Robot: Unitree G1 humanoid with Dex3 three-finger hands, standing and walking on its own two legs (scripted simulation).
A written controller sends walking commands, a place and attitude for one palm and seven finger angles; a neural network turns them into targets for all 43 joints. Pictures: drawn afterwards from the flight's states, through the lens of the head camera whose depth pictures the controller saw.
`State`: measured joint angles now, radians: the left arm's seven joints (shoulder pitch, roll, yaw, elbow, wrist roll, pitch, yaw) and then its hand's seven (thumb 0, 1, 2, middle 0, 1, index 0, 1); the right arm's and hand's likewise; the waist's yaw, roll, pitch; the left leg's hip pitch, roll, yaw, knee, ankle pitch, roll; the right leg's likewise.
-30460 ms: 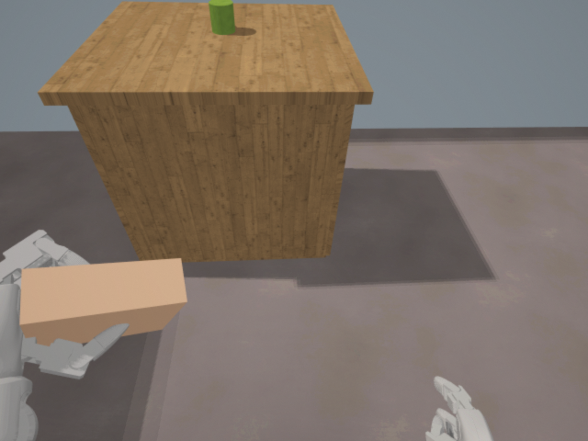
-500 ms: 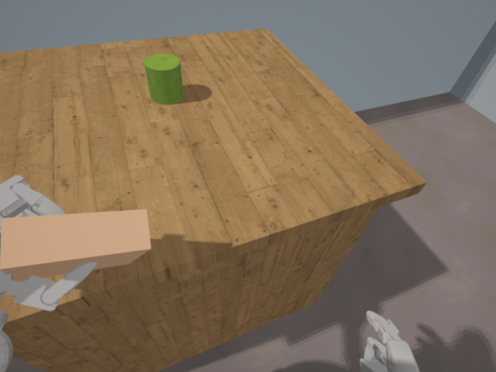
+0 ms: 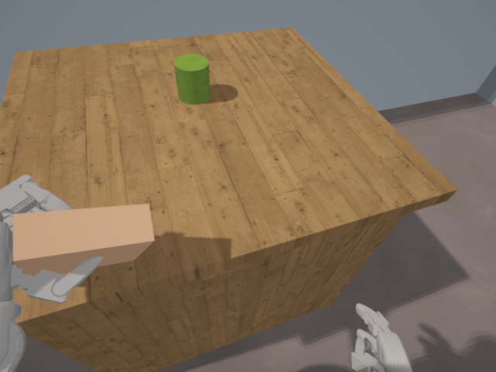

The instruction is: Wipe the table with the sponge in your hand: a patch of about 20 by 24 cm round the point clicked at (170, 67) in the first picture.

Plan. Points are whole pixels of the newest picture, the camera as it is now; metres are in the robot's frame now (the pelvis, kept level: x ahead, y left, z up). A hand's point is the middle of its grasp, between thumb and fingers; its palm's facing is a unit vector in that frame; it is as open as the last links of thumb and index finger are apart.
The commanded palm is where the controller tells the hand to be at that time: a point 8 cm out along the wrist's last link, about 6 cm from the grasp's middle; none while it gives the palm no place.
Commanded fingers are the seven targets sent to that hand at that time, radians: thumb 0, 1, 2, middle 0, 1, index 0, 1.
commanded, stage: look again from close up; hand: left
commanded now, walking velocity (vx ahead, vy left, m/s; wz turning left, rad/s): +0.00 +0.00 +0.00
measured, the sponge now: (105, 239) +0.24 +0.22 +0.13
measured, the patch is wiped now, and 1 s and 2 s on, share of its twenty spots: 0.00 0.00 0.00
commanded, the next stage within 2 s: shuffle to correct the standing spot in 0.34 s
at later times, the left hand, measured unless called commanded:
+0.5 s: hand (84, 241) +0.22 +0.23 +0.16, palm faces +0.40 -0.84 -0.37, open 9.1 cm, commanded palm +0.17 +0.26 +0.17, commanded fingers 0.00 0.10 1.30 -1.20 -1.60 -1.20 -1.60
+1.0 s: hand (136, 237) +0.23 +0.17 +0.16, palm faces +0.34 -0.85 -0.40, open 9.1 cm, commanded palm +0.17 +0.21 +0.17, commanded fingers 0.00 0.10 1.30 -1.20 -1.60 -1.20 -1.60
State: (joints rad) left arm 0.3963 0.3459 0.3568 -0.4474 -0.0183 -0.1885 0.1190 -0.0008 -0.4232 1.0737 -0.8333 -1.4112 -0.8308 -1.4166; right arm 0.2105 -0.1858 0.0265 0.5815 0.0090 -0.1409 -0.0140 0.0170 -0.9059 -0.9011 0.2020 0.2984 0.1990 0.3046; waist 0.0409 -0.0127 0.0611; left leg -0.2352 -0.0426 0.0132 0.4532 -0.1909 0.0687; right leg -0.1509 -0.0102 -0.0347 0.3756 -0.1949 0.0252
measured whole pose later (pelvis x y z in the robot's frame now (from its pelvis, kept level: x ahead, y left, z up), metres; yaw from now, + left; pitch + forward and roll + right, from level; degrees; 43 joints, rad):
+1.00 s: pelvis +0.01 -0.07 -0.01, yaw +0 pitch -1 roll -1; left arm 0.46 0.38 0.36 -0.53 -0.08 -0.13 0.10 0.00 -0.42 1.07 -0.83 -1.41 -0.83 -1.42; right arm 0.19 -0.20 -0.01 0.55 0.02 -0.07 -0.02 0.02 -0.91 -0.90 0.20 0.30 0.20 0.30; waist 0.01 0.01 0.07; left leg -0.27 0.06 -0.03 0.54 -0.25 -0.03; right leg -0.18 0.09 -0.07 0.44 -0.25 -0.08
